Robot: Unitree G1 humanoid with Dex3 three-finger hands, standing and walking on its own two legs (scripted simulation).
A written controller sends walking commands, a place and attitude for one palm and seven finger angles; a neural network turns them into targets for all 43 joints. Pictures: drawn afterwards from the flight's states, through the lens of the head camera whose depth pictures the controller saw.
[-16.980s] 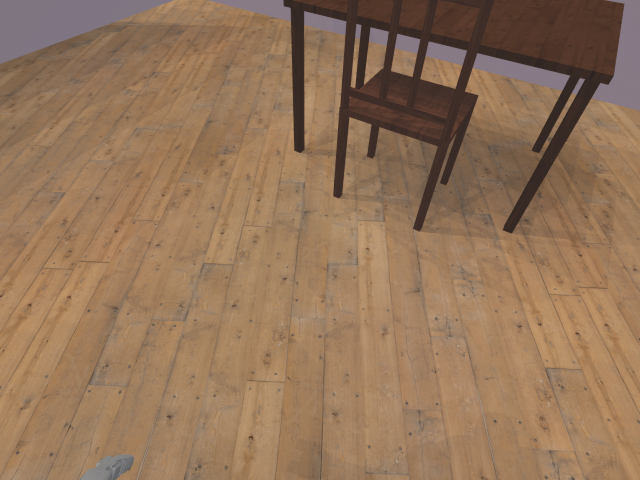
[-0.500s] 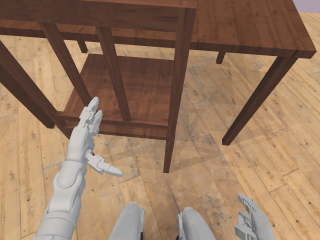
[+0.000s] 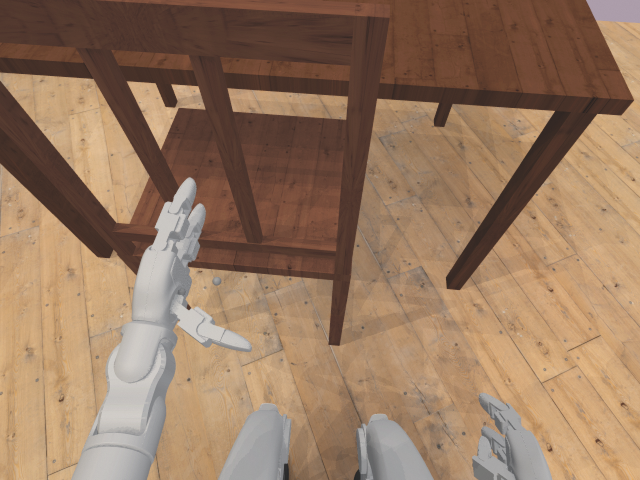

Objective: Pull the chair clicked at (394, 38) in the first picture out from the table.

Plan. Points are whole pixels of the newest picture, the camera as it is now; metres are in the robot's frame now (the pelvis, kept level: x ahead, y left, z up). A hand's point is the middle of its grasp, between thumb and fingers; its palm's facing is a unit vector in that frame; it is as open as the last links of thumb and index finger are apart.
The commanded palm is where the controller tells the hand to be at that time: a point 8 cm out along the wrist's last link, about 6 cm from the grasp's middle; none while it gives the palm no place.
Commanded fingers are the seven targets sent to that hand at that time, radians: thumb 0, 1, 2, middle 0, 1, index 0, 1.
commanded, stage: aim the fingers beside a spindle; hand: left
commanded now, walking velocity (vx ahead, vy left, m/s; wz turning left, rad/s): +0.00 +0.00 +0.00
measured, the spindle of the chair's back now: (156, 165) +0.49 +0.23 +0.07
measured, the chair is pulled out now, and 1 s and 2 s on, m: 0.00 0.00 0.00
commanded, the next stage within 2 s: push the fingers through the gap in 0.24 s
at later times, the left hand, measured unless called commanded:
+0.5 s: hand (226, 278) +0.35 +0.13 +0.02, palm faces -0.14 -0.99 -0.04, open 17.0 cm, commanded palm +0.34 +0.19 +0.03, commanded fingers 0.00 -0.50 0.30 -0.06 -0.08 -0.06 -0.08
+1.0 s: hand (230, 235) +0.40 +0.13 +0.04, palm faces -0.05 -1.00 -0.04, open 16.9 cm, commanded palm +0.38 +0.18 +0.03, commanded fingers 0.00 -0.50 0.30 -0.06 -0.08 -0.06 -0.08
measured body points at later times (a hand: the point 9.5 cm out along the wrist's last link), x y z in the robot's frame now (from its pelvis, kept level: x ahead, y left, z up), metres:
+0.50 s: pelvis +0.00 +0.00 +0.00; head +0.11 +0.00 +0.44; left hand +0.35 +0.18 +0.03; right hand +0.16 -0.25 -0.11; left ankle +0.05 +0.13 -0.61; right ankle +0.02 -0.11 -0.61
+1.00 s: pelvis +0.00 +0.00 +0.00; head +0.11 +0.00 +0.44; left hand +0.40 +0.18 +0.04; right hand +0.12 -0.25 -0.12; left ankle +0.05 +0.13 -0.61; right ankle +0.02 -0.11 -0.61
